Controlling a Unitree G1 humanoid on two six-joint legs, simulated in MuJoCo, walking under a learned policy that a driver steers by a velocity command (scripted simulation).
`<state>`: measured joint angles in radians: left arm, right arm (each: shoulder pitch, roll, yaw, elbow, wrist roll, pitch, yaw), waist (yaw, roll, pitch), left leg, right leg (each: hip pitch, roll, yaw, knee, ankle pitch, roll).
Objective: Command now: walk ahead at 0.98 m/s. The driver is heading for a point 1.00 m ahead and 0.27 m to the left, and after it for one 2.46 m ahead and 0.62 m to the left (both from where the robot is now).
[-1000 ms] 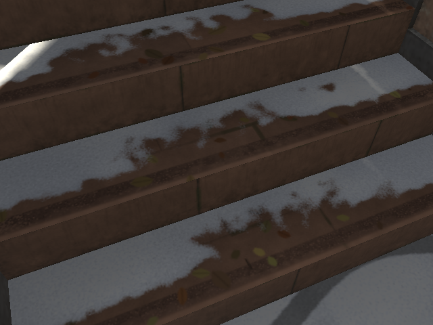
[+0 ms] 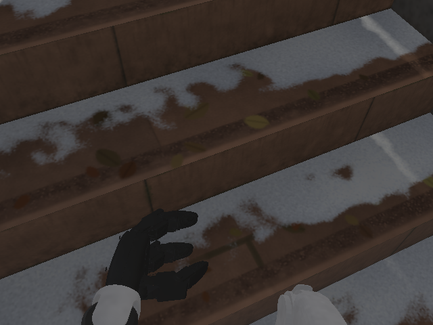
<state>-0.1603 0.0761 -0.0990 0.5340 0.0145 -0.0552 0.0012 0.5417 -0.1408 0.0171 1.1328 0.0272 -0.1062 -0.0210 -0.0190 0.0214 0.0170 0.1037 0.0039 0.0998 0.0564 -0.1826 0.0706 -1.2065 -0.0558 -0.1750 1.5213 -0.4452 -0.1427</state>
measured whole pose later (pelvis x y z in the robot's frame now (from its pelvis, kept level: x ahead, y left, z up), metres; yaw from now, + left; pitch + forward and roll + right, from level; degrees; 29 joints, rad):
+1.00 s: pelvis +0.74 +0.10 +0.47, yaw +43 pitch +3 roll -4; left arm 0.27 0.22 0.08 0.86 0.04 -0.11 0.02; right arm 0.09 -0.25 -0.09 0.62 -0.04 -0.08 0.02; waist -0.03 0.08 -0.07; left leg -0.93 -0.09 -0.11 2.09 -0.14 0.18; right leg -0.42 -0.05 -0.18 0.87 -0.49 0.03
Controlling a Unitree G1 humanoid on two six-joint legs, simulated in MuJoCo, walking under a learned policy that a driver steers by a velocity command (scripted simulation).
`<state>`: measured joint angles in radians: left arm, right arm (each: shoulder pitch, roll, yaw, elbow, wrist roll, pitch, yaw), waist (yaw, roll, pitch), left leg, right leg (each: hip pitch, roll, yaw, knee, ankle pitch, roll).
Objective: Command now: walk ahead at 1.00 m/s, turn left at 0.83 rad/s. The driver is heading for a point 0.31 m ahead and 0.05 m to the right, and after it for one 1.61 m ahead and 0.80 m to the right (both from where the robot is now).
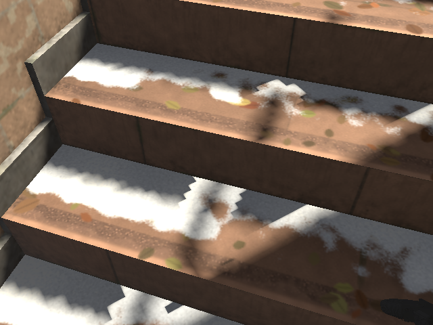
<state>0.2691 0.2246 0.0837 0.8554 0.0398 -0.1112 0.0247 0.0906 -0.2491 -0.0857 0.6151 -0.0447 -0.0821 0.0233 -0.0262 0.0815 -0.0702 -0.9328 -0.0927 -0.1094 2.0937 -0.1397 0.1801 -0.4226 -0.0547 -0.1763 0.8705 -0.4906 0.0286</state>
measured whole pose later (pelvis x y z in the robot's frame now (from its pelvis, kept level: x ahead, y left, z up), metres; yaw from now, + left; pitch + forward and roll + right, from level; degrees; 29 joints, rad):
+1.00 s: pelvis +0.77 -0.08 +0.46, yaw -31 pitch +7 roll +3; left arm 0.46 0.25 0.11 0.93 0.00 -0.11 0.00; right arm -0.10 -0.02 0.12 0.41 -0.03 -0.10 -0.04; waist 0.01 -0.08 -0.04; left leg -0.87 0.00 0.05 1.25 -0.49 0.07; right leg -0.21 0.14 0.21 0.69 0.11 -0.16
